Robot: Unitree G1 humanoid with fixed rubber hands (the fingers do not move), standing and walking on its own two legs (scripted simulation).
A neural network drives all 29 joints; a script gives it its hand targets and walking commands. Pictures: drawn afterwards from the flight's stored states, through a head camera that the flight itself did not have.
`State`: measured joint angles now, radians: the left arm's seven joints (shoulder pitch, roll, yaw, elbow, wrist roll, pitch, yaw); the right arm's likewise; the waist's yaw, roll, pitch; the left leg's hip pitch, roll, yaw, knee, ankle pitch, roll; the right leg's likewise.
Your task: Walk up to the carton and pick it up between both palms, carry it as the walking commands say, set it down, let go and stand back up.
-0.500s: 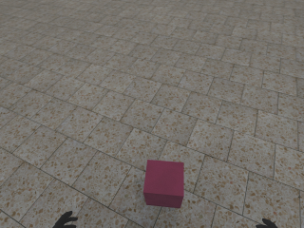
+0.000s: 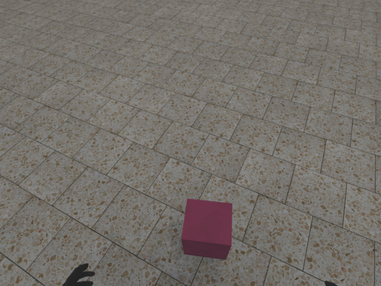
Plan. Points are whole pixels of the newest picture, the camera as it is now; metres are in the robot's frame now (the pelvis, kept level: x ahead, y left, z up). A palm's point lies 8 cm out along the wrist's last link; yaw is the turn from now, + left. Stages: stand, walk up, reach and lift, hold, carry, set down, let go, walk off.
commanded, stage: walk up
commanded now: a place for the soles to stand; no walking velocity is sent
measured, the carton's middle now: (207, 230) +0.44 -0.02 -0.64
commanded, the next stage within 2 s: reach and lift in 1.26 s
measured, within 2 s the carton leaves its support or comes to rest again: neither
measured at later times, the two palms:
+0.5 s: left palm out of the picture +0.12 +0.31 -0.11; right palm out of the picture +0.11 -0.28 -0.11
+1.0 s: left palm (75, 261) +0.19 +0.29 -0.10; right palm out of the picture +0.11 -0.29 -0.12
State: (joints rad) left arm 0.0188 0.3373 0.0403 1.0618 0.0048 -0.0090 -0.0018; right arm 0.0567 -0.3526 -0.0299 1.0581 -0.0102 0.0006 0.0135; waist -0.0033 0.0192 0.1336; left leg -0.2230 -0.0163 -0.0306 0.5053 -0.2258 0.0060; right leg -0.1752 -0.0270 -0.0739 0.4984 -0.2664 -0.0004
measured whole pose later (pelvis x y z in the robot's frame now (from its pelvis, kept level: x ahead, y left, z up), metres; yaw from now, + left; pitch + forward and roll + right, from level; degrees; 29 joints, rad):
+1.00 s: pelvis +0.05 +0.02 +0.00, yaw -5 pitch -3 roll +0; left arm 0.06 0.32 0.02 1.06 0.02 -0.02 0.02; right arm 0.09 -0.35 -0.06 1.05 -0.01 0.00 0.00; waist -0.03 0.02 0.07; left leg -0.10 -0.02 0.06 0.43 -0.28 0.03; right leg -0.09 -0.03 0.02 0.44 -0.30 0.03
